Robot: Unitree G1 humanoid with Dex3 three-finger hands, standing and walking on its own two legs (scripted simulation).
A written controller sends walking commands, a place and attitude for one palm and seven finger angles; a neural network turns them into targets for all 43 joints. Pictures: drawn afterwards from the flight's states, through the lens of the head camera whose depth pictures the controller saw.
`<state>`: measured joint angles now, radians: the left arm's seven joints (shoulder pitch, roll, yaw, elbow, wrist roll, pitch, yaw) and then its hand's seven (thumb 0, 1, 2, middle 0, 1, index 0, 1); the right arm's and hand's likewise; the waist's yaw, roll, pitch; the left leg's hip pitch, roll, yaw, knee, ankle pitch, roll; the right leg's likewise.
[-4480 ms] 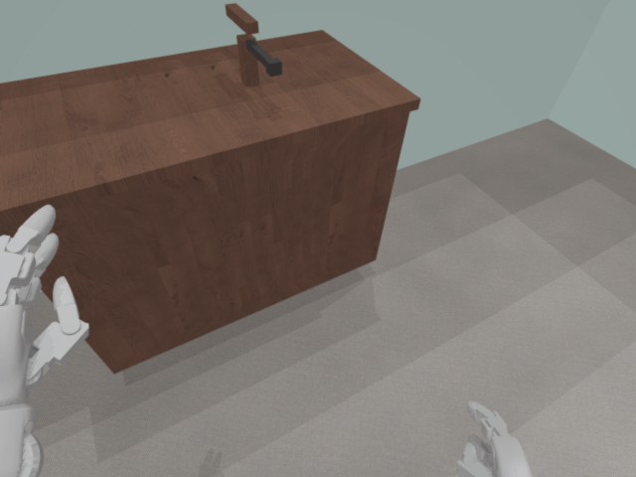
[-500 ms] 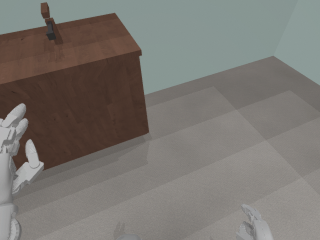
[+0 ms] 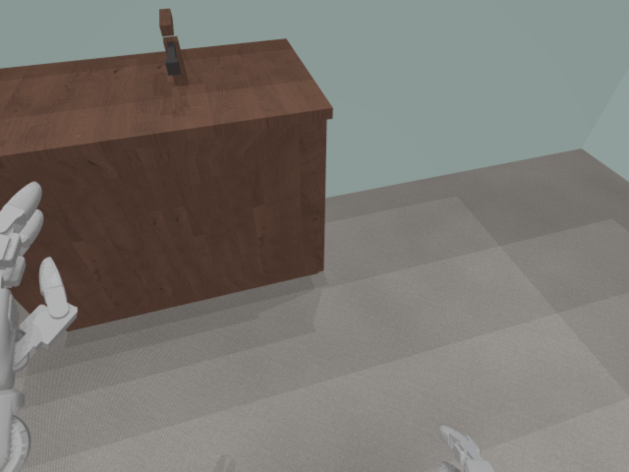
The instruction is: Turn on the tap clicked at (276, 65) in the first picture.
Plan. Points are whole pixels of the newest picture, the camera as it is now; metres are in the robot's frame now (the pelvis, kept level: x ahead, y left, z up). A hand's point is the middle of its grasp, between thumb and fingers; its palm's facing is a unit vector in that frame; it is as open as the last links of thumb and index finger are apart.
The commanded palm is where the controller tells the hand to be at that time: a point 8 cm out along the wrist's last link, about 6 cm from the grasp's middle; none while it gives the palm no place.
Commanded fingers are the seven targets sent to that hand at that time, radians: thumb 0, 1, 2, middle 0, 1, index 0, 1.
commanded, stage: take the last steps up to it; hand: left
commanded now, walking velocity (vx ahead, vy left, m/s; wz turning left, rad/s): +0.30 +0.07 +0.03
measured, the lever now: (173, 66) +0.91 +0.41 +0.12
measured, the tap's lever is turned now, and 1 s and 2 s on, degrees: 0 0 0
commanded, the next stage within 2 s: come to a stop and stand still in 2.00 s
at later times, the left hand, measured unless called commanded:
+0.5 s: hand (86, 228) +0.31 +0.28 +0.19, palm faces +0.38 -0.84 -0.40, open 7.4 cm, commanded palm +0.25 +0.32 +0.19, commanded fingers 0.00 0.90 0.90 -0.20 -0.30 -0.20 -0.30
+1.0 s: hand (122, 169) +0.42 +0.29 +0.18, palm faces +0.42 -0.82 -0.39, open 7.4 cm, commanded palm +0.37 +0.33 +0.19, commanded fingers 0.00 0.90 0.90 -0.20 -0.30 -0.20 -0.30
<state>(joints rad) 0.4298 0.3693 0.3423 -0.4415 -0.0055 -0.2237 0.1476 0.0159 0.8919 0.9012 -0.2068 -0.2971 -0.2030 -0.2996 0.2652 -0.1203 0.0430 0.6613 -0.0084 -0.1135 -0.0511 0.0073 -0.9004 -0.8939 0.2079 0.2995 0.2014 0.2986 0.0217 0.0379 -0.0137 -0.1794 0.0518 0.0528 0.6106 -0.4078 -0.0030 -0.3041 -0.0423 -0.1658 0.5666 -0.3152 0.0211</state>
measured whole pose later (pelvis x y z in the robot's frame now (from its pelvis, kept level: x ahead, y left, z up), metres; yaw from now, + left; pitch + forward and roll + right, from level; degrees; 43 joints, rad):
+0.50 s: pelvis +0.08 +0.04 +0.01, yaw -2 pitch +1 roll -2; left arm 0.47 0.37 0.37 -0.52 -0.02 -0.23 0.15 0.02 0.89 0.90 -0.21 -0.30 -0.20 -0.30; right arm 0.22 -0.15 0.00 0.61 0.00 -0.13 -0.05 0.01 -0.90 -0.89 0.20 0.30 0.20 0.30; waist -0.01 0.01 0.02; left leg -0.21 0.09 0.14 0.49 -0.29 0.01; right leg -0.47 -0.05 -0.13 0.92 -0.40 0.03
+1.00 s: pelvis +0.21 +0.05 +0.00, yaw -1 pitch -1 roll +1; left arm 0.46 0.38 0.38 -0.58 -0.03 -0.24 0.18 0.02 0.89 0.90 -0.21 -0.30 -0.21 -0.30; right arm 0.19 -0.23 -0.05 0.59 0.00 -0.07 -0.08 0.01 -0.91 -0.89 0.20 0.30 0.20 0.30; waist 0.02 -0.06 0.08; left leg -0.34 0.07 0.18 0.60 -0.23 0.02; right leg -0.27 -0.10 -0.12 0.77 -0.46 0.01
